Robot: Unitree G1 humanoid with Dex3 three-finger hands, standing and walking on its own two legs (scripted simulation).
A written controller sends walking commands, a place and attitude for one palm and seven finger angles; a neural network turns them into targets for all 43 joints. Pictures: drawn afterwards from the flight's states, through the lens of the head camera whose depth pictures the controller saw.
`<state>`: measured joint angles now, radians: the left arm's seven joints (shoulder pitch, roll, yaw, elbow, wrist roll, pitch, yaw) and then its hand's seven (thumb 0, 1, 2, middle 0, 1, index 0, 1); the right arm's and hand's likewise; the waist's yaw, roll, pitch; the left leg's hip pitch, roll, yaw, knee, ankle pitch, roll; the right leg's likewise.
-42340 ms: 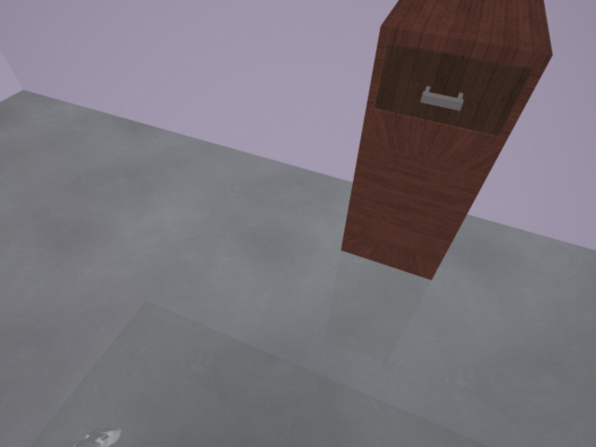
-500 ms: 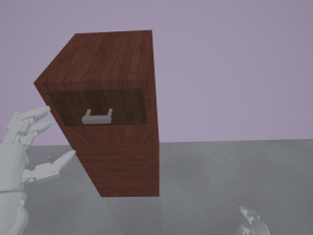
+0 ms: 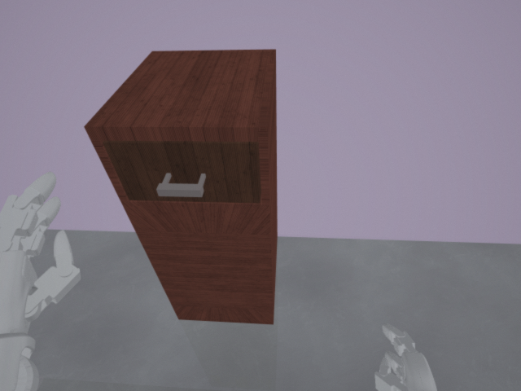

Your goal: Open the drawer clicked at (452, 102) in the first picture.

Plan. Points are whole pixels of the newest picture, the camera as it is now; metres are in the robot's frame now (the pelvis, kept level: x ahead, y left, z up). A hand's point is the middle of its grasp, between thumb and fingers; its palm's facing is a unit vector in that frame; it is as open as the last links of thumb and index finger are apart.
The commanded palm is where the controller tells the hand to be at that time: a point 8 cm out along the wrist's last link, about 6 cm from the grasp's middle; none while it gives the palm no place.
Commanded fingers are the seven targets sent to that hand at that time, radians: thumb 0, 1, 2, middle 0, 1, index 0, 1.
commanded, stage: step back with the hand held close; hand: left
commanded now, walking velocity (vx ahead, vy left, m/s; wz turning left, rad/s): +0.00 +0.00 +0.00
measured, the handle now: (182, 183) +0.53 +0.26 +0.01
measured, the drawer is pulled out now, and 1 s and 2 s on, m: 0.00 0.00 0.00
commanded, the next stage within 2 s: stop stepping back and stand still in 1.28 s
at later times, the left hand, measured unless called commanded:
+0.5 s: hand (41, 288) +0.16 +0.27 +0.18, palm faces +0.32 -0.80 -0.52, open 7.4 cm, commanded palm +0.10 +0.32 +0.20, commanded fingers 0.00 0.90 0.90 -0.20 -0.30 -0.20 -0.30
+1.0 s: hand out of the picture +0.08 +0.27 +0.18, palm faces +0.38 -0.82 -0.43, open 7.5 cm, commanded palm +0.01 +0.31 +0.20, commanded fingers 0.00 0.90 0.90 -0.20 -0.30 -0.20 -0.30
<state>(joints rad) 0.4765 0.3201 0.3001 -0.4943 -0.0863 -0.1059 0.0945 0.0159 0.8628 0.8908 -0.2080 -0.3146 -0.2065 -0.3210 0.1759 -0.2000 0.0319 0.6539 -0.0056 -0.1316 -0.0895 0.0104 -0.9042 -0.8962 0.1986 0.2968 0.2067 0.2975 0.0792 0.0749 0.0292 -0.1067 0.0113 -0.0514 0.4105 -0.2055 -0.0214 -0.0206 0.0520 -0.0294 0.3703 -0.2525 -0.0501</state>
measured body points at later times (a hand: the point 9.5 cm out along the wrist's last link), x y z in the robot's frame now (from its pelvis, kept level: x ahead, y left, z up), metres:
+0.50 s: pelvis -0.03 +0.04 -0.01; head -0.01 +0.04 +0.44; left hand +0.14 +0.31 +0.20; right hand +0.15 -0.20 -0.08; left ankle +0.02 +0.14 -0.74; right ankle -0.02 -0.08 -0.74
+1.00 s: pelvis -0.12 +0.03 -0.01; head -0.10 +0.06 +0.44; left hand +0.05 +0.31 +0.21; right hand +0.04 -0.19 -0.08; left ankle -0.02 +0.13 -0.74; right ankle -0.20 -0.10 -0.70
